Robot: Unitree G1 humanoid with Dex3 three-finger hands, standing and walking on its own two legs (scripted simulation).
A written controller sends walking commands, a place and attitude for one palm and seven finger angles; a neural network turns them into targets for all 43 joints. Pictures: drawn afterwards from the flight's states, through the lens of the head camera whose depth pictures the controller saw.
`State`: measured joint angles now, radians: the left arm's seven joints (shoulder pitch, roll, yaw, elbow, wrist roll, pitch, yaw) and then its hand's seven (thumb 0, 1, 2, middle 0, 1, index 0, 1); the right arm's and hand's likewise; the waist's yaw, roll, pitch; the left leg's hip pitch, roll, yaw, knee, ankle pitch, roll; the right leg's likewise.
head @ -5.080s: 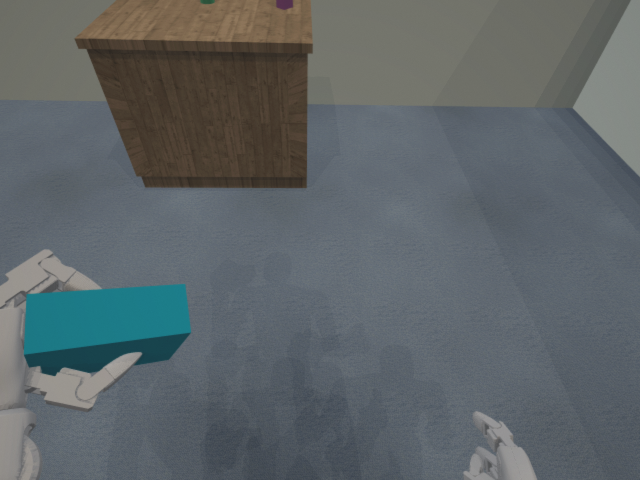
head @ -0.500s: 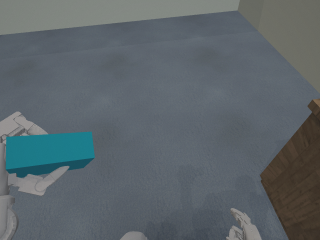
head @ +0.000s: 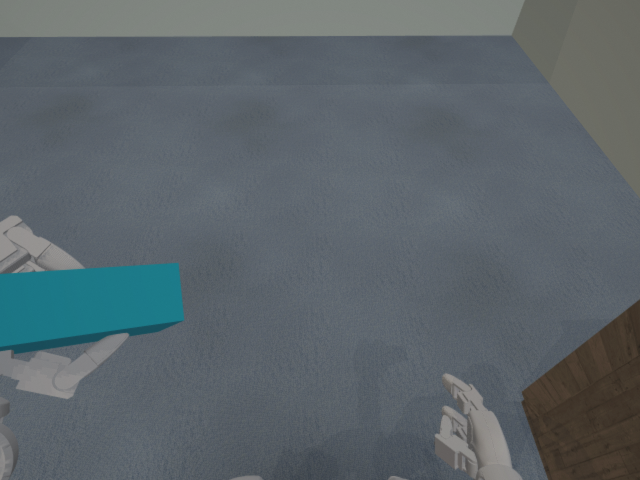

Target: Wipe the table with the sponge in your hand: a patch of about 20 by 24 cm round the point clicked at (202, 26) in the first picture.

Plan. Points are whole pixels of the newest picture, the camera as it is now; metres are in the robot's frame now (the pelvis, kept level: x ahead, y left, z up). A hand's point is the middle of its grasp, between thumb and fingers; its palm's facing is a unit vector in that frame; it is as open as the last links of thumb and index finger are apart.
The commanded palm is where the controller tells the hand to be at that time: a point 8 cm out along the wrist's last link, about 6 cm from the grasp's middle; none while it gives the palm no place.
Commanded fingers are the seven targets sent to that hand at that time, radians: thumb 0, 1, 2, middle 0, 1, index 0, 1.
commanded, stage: turn to face it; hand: left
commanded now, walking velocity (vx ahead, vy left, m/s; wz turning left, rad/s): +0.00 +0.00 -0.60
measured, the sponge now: (118, 306) +0.22 +0.20 +0.18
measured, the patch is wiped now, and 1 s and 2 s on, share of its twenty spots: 0.00 0.00 0.00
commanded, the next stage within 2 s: none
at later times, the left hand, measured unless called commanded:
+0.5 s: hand (194, 301) +0.23 +0.14 +0.18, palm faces +0.16 -0.88 -0.44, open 9.1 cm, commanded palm +0.19 +0.19 +0.19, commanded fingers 0.00 0.10 1.30 -1.20 -1.60 -1.20 -1.60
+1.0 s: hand (351, 388) +0.17 +0.00 +0.18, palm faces -0.20 -0.83 -0.52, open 9.1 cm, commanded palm +0.15 +0.08 +0.19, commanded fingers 0.00 0.10 1.30 -1.20 -1.60 -1.20 -1.60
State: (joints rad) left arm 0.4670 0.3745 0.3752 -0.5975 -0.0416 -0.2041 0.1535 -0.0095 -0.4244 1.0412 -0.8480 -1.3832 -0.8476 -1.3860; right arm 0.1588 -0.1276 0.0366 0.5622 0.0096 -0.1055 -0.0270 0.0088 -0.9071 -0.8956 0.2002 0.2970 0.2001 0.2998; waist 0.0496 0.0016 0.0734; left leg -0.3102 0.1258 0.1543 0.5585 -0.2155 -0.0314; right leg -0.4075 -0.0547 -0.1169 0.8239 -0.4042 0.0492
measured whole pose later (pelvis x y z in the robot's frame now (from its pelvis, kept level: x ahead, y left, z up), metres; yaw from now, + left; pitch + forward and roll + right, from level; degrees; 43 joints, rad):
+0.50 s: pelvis -0.04 -0.04 +0.01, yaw -15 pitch +2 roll +3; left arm 0.50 0.40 0.38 -0.56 -0.05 -0.19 0.15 -0.01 -0.43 1.04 -0.85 -1.38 -0.85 -1.38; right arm 0.19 -0.30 -0.05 0.55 0.02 0.04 -0.03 0.01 -0.91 -0.90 0.20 0.30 0.20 0.30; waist 0.01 -0.05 0.02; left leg -0.27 0.01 0.04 0.62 -0.46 -0.05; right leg -0.40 0.11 0.06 0.44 -0.07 -0.11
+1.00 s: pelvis -0.14 -0.06 +0.00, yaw -34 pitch -1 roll +2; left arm 0.53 0.41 0.39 -0.61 -0.06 -0.19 0.13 -0.01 -0.43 1.04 -0.85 -1.38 -0.85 -1.38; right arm 0.14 -0.21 0.00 0.57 0.01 0.04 -0.01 0.01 -0.91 -0.90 0.20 0.30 0.20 0.30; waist -0.02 0.01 0.15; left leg -0.44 0.08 0.04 1.02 -0.48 -0.10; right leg -0.39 0.04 -0.02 0.59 -0.18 -0.08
